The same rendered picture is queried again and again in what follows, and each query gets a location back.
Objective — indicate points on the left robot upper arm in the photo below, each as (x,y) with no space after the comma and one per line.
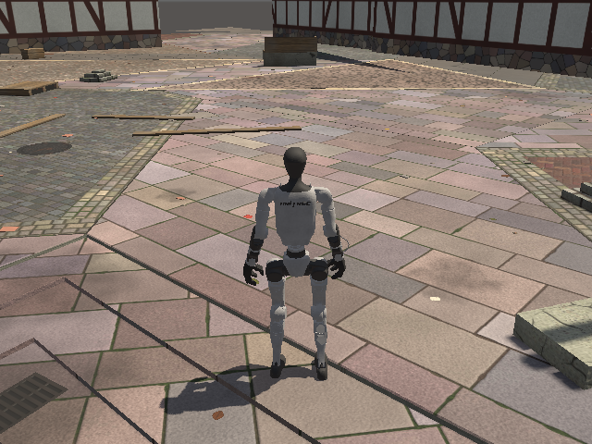
(266,197)

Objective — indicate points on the left robot forearm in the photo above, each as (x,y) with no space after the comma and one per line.
(254,250)

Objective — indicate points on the robot right foot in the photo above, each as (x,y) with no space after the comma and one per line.
(321,371)

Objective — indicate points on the left robot hand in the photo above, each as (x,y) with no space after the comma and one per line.
(248,272)

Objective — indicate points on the right robot hand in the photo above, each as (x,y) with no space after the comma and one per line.
(337,265)

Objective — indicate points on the right robot upper arm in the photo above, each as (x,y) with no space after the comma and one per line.
(324,196)

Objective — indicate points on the left robot shin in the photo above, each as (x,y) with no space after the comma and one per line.
(276,335)

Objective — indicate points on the right robot forearm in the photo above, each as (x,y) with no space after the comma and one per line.
(335,246)

